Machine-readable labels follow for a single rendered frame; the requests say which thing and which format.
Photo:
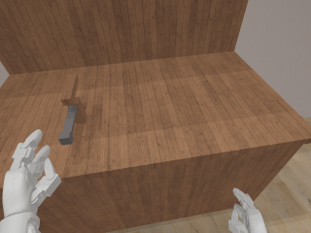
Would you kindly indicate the robot left hand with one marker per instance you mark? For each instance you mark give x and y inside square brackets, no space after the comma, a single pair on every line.
[20,181]

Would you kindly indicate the robot right hand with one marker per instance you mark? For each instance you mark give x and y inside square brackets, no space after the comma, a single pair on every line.
[252,221]

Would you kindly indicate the counter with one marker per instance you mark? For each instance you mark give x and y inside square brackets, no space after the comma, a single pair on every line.
[170,118]

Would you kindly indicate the tap lever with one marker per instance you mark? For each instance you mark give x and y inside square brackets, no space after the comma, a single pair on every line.
[66,136]

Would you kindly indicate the left robot forearm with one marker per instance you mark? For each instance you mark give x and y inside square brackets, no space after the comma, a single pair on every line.
[21,222]

